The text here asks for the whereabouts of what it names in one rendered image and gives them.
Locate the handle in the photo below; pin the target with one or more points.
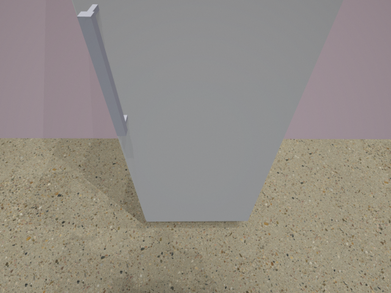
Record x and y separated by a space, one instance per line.
91 32

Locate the fridge door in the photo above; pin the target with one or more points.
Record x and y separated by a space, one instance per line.
210 88

